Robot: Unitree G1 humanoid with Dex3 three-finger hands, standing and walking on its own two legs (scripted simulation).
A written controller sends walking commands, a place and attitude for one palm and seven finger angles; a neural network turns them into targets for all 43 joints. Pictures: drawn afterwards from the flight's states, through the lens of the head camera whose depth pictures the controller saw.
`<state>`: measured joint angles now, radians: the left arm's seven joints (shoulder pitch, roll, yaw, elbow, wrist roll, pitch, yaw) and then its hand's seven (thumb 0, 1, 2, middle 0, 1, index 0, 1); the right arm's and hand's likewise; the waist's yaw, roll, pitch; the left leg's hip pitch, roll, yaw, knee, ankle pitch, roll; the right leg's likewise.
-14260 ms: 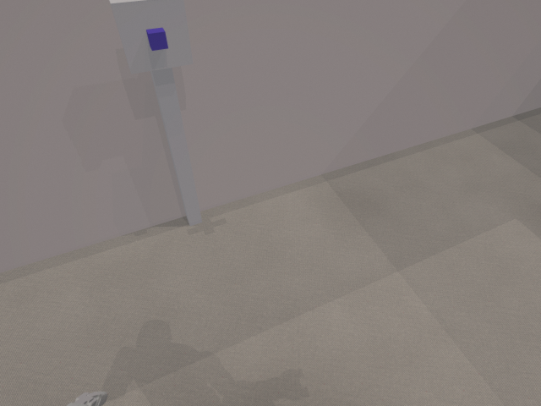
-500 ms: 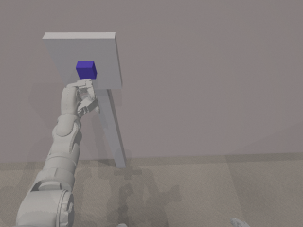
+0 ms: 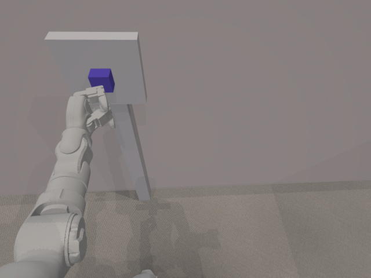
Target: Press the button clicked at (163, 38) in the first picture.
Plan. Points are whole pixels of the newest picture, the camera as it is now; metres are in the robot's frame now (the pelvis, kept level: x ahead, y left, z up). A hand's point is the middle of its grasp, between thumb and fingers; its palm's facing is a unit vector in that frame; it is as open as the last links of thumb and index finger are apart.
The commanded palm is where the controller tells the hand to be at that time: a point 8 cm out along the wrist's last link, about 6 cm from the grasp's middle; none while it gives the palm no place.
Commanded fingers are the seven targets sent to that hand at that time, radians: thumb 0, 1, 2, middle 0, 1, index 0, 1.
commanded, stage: press the button with the knuckle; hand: left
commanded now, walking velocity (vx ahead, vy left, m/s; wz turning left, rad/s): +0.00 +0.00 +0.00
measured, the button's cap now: (102, 79) +0.52 +0.18 +0.13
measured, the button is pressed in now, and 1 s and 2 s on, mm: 0 8 0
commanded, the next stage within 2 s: hold the button down briefly in 0.72 s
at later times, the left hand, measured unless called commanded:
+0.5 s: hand (107, 105) +0.47 +0.17 +0.09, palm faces +0.08 -1.00 -0.01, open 3.4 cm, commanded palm +0.46 +0.21 +0.10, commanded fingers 0.00 0.90 0.90 -1.30 -1.50 -1.30 -1.50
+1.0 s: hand (106, 103) +0.48 +0.18 +0.09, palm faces +0.08 -1.00 -0.03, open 3.7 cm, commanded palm +0.49 +0.20 +0.10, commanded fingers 0.00 0.90 0.90 -1.30 -1.50 -1.30 -1.50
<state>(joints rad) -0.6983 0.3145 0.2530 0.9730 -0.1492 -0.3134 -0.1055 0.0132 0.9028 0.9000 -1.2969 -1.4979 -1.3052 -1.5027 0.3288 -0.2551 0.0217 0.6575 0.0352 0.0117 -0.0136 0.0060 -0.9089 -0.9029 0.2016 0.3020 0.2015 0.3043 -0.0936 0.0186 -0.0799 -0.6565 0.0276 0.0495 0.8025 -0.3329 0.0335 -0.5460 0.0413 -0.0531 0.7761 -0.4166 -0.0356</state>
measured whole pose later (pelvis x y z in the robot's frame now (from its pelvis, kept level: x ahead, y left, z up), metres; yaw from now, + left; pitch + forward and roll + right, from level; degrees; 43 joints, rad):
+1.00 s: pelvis -0.03 +0.00 -0.02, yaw +2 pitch +16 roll -3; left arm -1.01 0.43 0.23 1.27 -0.10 -0.38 -0.06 0.01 0.90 0.90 -1.30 -1.50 -1.57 -1.50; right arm 0.41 -0.27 0.03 0.71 0.00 -0.03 0.00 0.00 -0.91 -0.90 0.20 0.30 0.20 0.30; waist -0.15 0.02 -0.08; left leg -0.87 0.02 0.00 0.91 -0.32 0.04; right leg -0.73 0.04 -0.11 0.86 -0.41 -0.03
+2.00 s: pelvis +0.02 +0.00 +0.00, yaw +0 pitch +9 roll -1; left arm -0.38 0.24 0.18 0.61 -0.18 -0.28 -0.09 0.01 0.90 0.90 -1.29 -1.50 -1.30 -1.50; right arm 0.33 -0.25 0.01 0.58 0.05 0.02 0.01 0.01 -0.91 -0.90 0.20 0.30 0.20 0.30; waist -0.04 0.04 -0.10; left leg -0.60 0.03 0.05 0.80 -0.36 0.03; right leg -0.49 0.05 -0.05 0.76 -0.44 -0.04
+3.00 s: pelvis +0.00 +0.00 +0.04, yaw +1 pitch -3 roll -1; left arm 0.24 0.29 0.11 -0.16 -0.09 -0.07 0.06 0.01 0.90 0.90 -1.30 -1.50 -1.31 -1.50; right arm 0.16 -0.23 0.06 0.58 0.02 -0.04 -0.08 0.01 -0.91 -0.90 0.20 0.30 0.20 0.30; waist 0.05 0.06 0.02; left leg -0.21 0.00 0.05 0.46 -0.20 0.04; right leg -0.09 0.03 -0.04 0.42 -0.27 -0.03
